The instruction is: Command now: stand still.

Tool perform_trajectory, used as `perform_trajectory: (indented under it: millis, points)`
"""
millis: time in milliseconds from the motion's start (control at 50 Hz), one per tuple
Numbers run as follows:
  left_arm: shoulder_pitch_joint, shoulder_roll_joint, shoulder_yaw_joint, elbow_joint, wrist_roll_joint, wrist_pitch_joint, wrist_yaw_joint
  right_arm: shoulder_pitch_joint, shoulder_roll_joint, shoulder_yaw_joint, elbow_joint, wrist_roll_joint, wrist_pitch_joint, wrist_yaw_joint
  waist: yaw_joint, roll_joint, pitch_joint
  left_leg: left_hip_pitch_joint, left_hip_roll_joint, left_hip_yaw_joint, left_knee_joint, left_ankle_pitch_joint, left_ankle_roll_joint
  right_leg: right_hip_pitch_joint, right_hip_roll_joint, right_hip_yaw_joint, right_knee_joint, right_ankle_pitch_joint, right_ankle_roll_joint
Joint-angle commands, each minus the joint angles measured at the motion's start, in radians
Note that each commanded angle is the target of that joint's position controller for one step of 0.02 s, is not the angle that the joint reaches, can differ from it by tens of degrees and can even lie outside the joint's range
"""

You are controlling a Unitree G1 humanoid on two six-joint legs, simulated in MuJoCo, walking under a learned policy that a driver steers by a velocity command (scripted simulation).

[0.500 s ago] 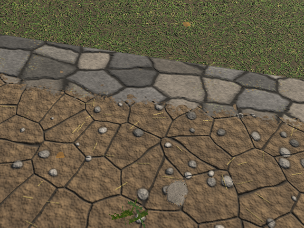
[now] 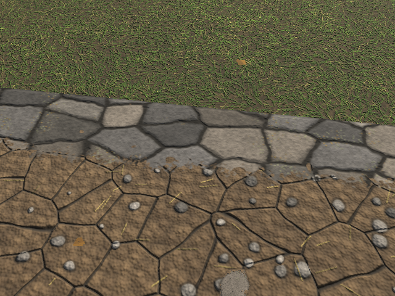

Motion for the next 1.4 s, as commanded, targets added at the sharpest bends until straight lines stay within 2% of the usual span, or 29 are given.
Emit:
perform_trajectory:
  millis: [20,340,360,400,460,500,520,560,600,620,640,660,700,740,820,920,960,1000,1020,1040,1060,1080,1100,1120,1160,1200,1240,1320,1400]
  points:
    - [0.058,0.085,0.013,0.002,0.001,-0.003,0.004,0.071,-0.058,-0.007,0.011,0.000,0.000,-0.006,0.002,-0.010,0.026,-0.042,0.101,-0.101,-0.064,0.116,0.018,0.020,-0.132,0.144,-0.078,0.192,-0.021]
    - [0.107,0.053,0.001,0.071,0.002,0.004,0.005,0.098,-0.031,0.005,0.066,0.000,0.004,-0.010,0.007,-0.010,0.060,-0.064,0.111,-0.103,-0.070,0.078,0.017,0.000,-0.116,0.150,-0.114,0.076,-0.015]
    - [0.118,0.052,0.001,0.077,0.002,0.005,0.005,0.114,-0.026,0.006,0.071,-0.002,0.004,-0.009,0.006,-0.015,0.041,-0.060,0.101,-0.096,-0.072,0.008,0.019,0.005,-0.107,0.151,-0.123,-0.021,-0.017]
    - [0.125,0.091,0.019,0.074,0.001,0.016,0.003,0.132,-0.038,-0.003,0.067,-0.008,0.007,-0.005,0.003,-0.038,0.063,-0.099,0.056,-0.064,-0.013,-0.213,0.039,-0.039,-0.089,0.166,-0.121,-0.318,-0.046]
    - [0.173,0.105,0.037,0.066,0.005,0.024,-0.007,0.111,-0.019,-0.003,0.030,-0.021,0.004,0.007,0.026,-0.066,0.162,-0.260,0.030,-0.059,0.082,-0.356,0.065,-0.082,-0.160,0.298,-0.173,-0.608,-0.114]
    - [0.218,0.125,0.052,0.074,0.009,0.021,-0.010,0.097,0.007,0.001,0.009,-0.029,-0.012,0.018,0.038,-0.123,0.132,-0.293,0.007,-0.001,0.196,-0.212,0.061,-0.024,-0.261,0.445,-0.256,-0.639,-0.170]
    - [0.217,0.132,0.059,0.071,0.010,0.019,-0.012,0.096,-0.004,-0.002,0.001,-0.029,-0.021,0.023,0.035,-0.121,0.110,-0.264,0.013,-0.003,0.231,-0.176,0.064,-0.039,-0.289,0.481,-0.281,-0.621,-0.186]
    - [0.138,0.141,0.066,0.043,0.004,0.013,-0.015,0.144,-0.003,-0.007,0.001,-0.022,-0.036,0.033,-0.018,-0.094,0.090,-0.140,0.021,-0.015,0.190,-0.167,0.080,-0.138,-0.275,0.435,-0.277,-0.573,-0.173]
    - [0.007,0.126,0.068,-0.002,-0.008,0.008,-0.021,0.280,0.013,-0.009,0.045,-0.013,-0.046,0.030,-0.099,-0.043,0.115,0.103,0.008,-0.030,-0.001,-0.141,0.101,-0.339,-0.169,0.279,-0.158,-0.517,-0.113]
    - [-0.058,0.081,0.057,-0.039,-0.008,-0.004,-0.026,0.372,-0.036,-0.022,0.064,-0.019,-0.052,0.018,-0.134,0.082,0.106,0.233,0.134,-0.217,-0.133,-0.257,0.125,-0.482,-0.077,0.153,0.052,-0.428,-0.070]
    - [-0.098,0.027,0.042,-0.079,-0.006,-0.017,-0.034,0.437,-0.128,-0.049,0.076,-0.008,-0.054,0.011,-0.149,0.274,0.120,0.261,0.333,-0.553,-0.314,-0.503,0.185,-0.608,0.043,-0.025,0.315,-0.293,-0.026]
    - [-0.118,0.093,0.053,-0.087,0.035,-0.024,-0.039,0.381,-0.125,-0.053,0.066,-0.013,-0.047,0.007,-0.109,0.156,0.197,0.170,0.386,-0.577,-0.323,-0.492,0.211,-0.638,-0.027,0.010,0.433,-0.248,-0.028]
    - [-0.071,0.081,0.055,-0.069,0.032,-0.037,-0.058,0.302,-0.092,-0.046,0.034,-0.012,-0.058,0.008,-0.043,0.063,0.181,0.137,0.330,-0.472,-0.327,-0.337,0.191,-0.613,-0.060,0.039,0.509,-0.152,-0.018]
    - [-0.064,0.083,0.060,-0.065,0.031,-0.039,-0.072,0.271,-0.078,-0.041,0.019,-0.007,-0.077,0.007,-0.016,0.050,0.146,0.137,0.277,-0.347,-0.324,-0.137,0.168,-0.579,-0.073,0.026,0.525,-0.067,0.000]
    - [-0.187,0.061,0.055,-0.123,0.025,-0.028,-0.074,0.309,-0.060,-0.028,0.028,-0.010,-0.093,0.012,-0.025,0.074,0.140,0.108,0.223,-0.205,-0.288,0.178,0.163,-0.568,-0.066,-0.020,0.458,0.033,0.022]
    - [-0.332,0.066,0.042,-0.200,0.014,-0.026,-0.073,0.321,-0.100,-0.032,0.027,-0.013,-0.100,0.014,-0.046,0.120,0.146,0.071,0.221,-0.128,-0.241,0.453,0.155,-0.398,-0.034,-0.078,0.232,0.067,-0.016]
    - [-0.283,0.091,0.051,-0.198,0.013,-0.031,-0.064,0.295,-0.123,-0.037,0.024,-0.013,-0.102,0.014,-0.010,0.121,0.114,0.092,0.235,-0.100,-0.152,0.687,0.141,-0.276,-0.003,-0.093,0.187,0.040,-0.055]
    - [-0.036,0.133,0.076,-0.122,0.010,-0.046,-0.049,0.266,-0.151,-0.046,0.020,-0.008,-0.099,0.015,0.098,0.092,-0.024,0.092,0.208,-0.048,0.141,0.917,0.108,0.008,0.055,-0.108,0.114,0.053,-0.097]
    - [0.123,0.175,0.096,-0.073,0.023,-0.056,-0.038,0.262,-0.152,-0.045,0.013,-0.004,-0.098,0.018,0.157,0.075,-0.112,-0.046,0.175,-0.030,0.357,0.761,0.093,0.242,-0.006,-0.043,0.101,0.030,-0.121]
    - [0.264,0.281,0.121,-0.060,0.050,-0.061,-0.032,0.310,-0.067,-0.029,-0.021,0.013,-0.096,0.029,0.166,-0.089,-0.258,-0.302,0.085,0.010,0.714,0.278,0.064,0.499,-0.309,0.351,0.048,-0.200,-0.191]
    - [0.250,0.303,0.126,-0.057,0.029,-0.046,-0.044,0.336,-0.059,-0.040,-0.025,0.025,-0.096,0.038,0.135,-0.201,-0.340,-0.476,-0.059,-0.074,0.987,-0.231,0.056,0.521,-0.458,0.806,-0.182,-0.280,-0.292]
    - [0.109,0.269,0.117,-0.075,0.010,-0.043,-0.047,0.233,-0.101,-0.052,-0.058,0.008,-0.091,0.039,0.076,-0.115,-0.176,-0.562,0.025,-0.127,1.030,-0.139,0.072,0.378,-0.414,0.696,-0.211,-0.368,-0.265]
    - [0.023,0.188,0.095,-0.092,0.003,-0.052,-0.050,0.136,-0.102,-0.053,-0.085,-0.004,-0.094,0.044,0.062,-0.043,-0.060,-0.567,0.068,-0.115,0.981,-0.049,0.077,0.222,-0.378,0.543,-0.227,-0.300,-0.236]
    - [-0.013,0.139,0.081,-0.089,0.008,-0.063,-0.052,0.110,-0.081,-0.053,-0.089,-0.007,-0.095,0.045,0.027,-0.010,0.002,-0.517,0.101,-0.112,0.910,-0.002,0.079,0.103,-0.327,0.430,-0.253,-0.171,-0.199]
    - [0.009,0.079,0.058,-0.061,0.011,-0.077,-0.042,0.144,-0.046,-0.053,-0.082,-0.031,-0.068,0.053,-0.029,-0.031,0.017,-0.416,0.125,-0.110,0.818,0.008,0.063,-0.009,-0.258,0.283,-0.270,-0.009,-0.158]
    - [0.072,0.093,0.055,-0.039,0.012,-0.090,-0.037,0.129,-0.038,-0.055,-0.095,-0.032,-0.049,0.060,-0.041,-0.043,0.024,-0.423,0.123,-0.087,0.771,0.020,0.050,-0.017,-0.239,0.222,-0.277,0.113,-0.164]
    - [0.114,0.119,0.056,-0.029,0.011,-0.094,-0.035,0.038,-0.050,-0.058,-0.132,-0.031,-0.037,0.065,-0.038,-0.048,0.052,-0.497,0.135,-0.066,0.699,0.080,0.034,-0.004,-0.229,0.181,-0.304,0.133,-0.167]
    - [0.188,0.115,0.045,-0.022,0.008,-0.093,-0.035,-0.170,-0.059,-0.053,-0.205,-0.020,-0.036,0.073,0.004,-0.048,0.091,-0.572,0.131,-0.025,0.467,0.222,0.007,0.054,-0.199,0.121,-0.319,0.242,-0.154]
    - [0.274,0.125,0.042,-0.002,0.007,-0.096,-0.029,-0.307,-0.052,-0.043,-0.248,-0.009,-0.040,0.077,0.048,-0.065,0.089,-0.538,0.087,0.021,0.284,0.290,0.014,0.155,-0.201,0.086,-0.298,0.376,-0.136]
Keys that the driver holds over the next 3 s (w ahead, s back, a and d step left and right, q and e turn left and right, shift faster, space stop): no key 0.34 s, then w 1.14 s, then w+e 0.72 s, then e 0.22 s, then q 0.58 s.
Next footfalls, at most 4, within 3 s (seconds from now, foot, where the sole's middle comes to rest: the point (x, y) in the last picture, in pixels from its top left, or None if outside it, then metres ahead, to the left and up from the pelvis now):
1.02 right None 0.37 -0.10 -0.78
1.56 left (189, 251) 0.69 0.07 -0.78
2.10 right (244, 195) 0.93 -0.15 -0.78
2.64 left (237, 148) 1.19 -0.14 -0.78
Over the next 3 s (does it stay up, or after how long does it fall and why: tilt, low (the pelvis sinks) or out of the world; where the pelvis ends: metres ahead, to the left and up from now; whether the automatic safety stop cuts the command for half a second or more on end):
stays up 1.05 -0.14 -0.01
